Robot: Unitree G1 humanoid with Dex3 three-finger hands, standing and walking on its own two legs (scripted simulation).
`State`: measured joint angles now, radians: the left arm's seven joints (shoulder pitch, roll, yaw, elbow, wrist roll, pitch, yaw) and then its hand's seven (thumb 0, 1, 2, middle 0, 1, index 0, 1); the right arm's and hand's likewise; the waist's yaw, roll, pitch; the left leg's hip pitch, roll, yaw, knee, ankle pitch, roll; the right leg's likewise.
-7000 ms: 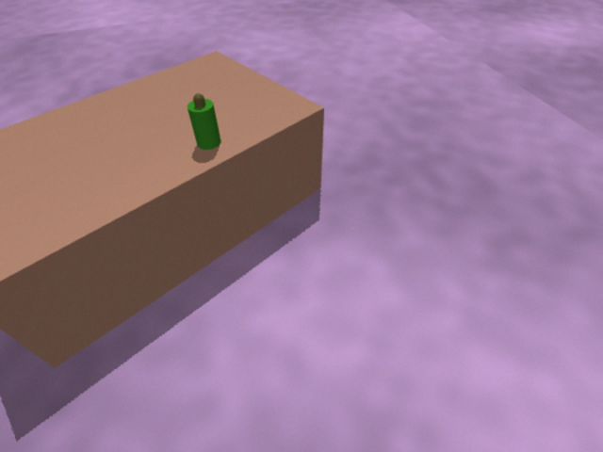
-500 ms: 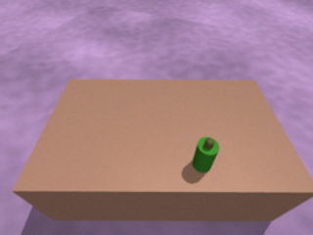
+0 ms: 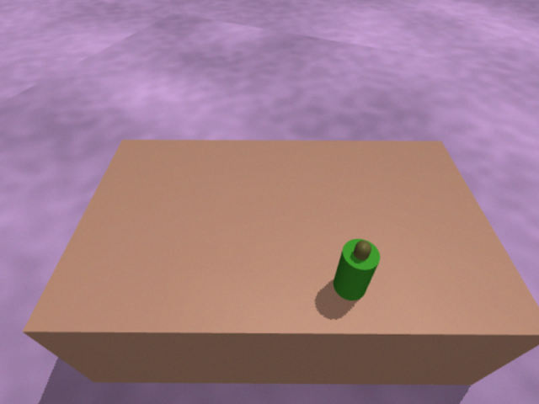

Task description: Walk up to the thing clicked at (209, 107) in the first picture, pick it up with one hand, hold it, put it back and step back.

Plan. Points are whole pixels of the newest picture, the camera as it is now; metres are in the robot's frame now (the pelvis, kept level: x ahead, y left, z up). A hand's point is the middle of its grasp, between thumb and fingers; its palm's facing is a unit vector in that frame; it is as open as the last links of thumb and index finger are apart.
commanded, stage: stand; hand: right
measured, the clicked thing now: (356, 266) +0.49 -0.19 -0.24
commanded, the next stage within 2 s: go down in 0.08 s
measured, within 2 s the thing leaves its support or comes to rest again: neither
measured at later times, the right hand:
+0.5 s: hand out of the picture +0.15 -0.25 -0.15, palm faces +0.05 +0.95 -0.31, open 12.6 cm
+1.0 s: hand out of the picture +0.16 -0.27 -0.14, palm faces +0.06 +0.94 -0.32, open 17.3 cm
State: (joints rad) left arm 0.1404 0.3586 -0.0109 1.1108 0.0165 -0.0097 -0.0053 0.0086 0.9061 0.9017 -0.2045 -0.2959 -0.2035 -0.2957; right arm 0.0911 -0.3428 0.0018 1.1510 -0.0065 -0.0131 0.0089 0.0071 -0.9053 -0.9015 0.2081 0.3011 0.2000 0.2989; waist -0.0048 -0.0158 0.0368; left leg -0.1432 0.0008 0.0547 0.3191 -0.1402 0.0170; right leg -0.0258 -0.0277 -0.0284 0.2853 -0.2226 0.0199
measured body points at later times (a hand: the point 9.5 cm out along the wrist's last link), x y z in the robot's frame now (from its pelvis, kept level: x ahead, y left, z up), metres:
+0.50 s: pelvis -0.01 -0.01 -0.02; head +0.03 +0.00 +0.43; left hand +0.16 +0.28 -0.11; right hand +0.15 -0.30 -0.12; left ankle +0.02 +0.11 -0.75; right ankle -0.04 -0.13 -0.75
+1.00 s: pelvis +0.01 -0.03 -0.03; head +0.04 -0.03 +0.41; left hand +0.17 +0.25 -0.11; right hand +0.15 -0.32 -0.12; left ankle +0.02 +0.11 -0.75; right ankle -0.04 -0.13 -0.75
